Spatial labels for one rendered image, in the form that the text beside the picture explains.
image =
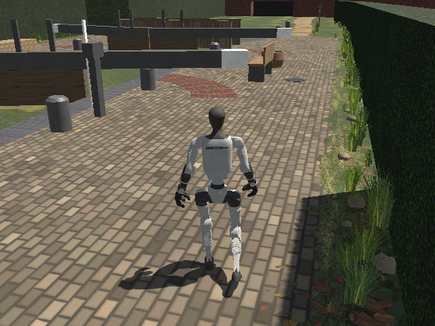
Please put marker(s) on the robot right forearm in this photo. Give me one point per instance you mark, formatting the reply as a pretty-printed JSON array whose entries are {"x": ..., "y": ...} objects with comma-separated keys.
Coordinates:
[{"x": 250, "y": 177}]

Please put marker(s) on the left robot hand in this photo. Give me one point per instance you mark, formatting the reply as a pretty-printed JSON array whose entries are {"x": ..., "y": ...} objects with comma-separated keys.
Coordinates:
[{"x": 179, "y": 197}]

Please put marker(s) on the right robot thigh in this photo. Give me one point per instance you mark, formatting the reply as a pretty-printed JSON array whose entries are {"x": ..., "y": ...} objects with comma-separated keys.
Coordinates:
[{"x": 234, "y": 205}]

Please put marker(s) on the robot left forearm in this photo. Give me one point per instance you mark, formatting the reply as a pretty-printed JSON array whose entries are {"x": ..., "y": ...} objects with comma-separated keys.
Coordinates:
[{"x": 183, "y": 181}]

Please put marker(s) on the right robot hand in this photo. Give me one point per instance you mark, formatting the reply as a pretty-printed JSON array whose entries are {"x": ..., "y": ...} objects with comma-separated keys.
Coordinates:
[{"x": 248, "y": 187}]

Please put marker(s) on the right robot upper arm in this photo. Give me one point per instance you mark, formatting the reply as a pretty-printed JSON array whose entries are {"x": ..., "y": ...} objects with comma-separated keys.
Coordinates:
[{"x": 242, "y": 154}]

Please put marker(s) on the left robot upper arm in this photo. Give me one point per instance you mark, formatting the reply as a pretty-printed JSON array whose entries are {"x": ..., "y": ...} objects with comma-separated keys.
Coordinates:
[{"x": 192, "y": 154}]

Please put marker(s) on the left robot foot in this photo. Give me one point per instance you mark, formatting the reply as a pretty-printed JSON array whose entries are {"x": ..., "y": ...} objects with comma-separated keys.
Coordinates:
[{"x": 209, "y": 264}]

